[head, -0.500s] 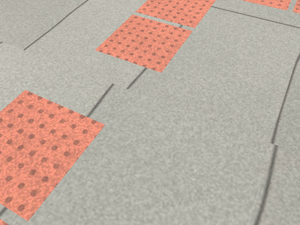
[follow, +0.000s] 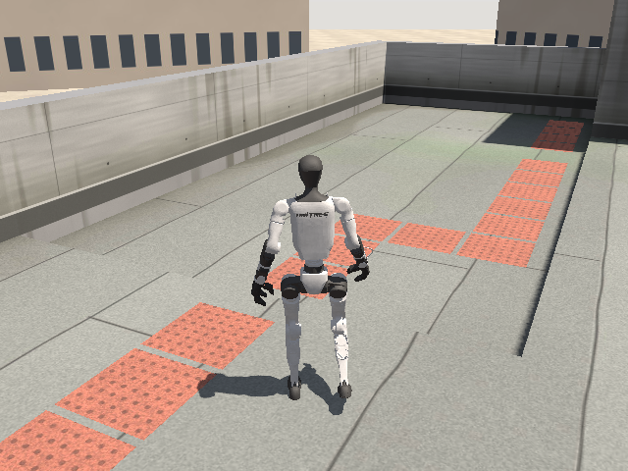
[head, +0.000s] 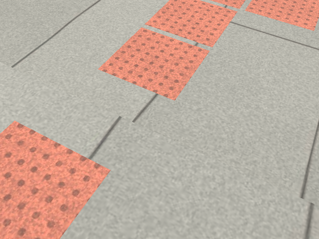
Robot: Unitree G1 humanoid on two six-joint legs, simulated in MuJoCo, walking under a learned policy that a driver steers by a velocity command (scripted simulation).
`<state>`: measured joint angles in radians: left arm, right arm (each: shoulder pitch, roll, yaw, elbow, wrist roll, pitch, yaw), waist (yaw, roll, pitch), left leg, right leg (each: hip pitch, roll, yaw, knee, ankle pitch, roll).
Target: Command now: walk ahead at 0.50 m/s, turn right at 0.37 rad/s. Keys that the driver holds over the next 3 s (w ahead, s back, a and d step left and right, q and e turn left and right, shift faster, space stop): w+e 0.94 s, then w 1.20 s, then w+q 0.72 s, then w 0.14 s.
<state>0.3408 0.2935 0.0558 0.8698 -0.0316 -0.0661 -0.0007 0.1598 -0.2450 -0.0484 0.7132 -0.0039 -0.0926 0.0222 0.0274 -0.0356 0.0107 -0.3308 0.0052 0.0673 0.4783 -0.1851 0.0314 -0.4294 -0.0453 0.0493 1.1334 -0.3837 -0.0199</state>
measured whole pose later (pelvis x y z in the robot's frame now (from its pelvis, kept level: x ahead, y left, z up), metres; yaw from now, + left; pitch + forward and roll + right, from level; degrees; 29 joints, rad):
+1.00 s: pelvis +0.55 -0.16 +0.00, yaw -35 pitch +2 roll +1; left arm 0.31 0.27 0.04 0.85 0.09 -0.10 -0.06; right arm 0.19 -0.24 0.02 0.80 -0.04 -0.12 -0.01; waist 0.00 -0.01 -0.02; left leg -0.30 0.00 0.10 0.43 -0.17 0.04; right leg -0.46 0.03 0.07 1.16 -0.38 -0.05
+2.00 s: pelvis +0.99 -0.51 -0.17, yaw -39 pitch +3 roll +1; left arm 0.23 0.22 0.04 0.81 -0.01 -0.07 0.05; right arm 0.36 -0.20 -0.03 0.99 -0.01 -0.06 0.01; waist 0.00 -0.02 -0.03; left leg -0.30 -0.06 0.04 0.51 -0.26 0.06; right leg -0.82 -0.10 0.04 1.34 -0.22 0.02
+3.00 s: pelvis +1.42 -0.80 -0.16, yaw -15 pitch +2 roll +0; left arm 0.10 0.27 0.08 0.82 0.00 -0.12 0.01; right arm 0.28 -0.23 -0.08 0.83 0.01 -0.05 0.01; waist -0.03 -0.02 0.04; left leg -0.21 -0.12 -0.03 0.34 -0.16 0.10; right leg -0.62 -0.12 0.05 1.04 -0.26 0.02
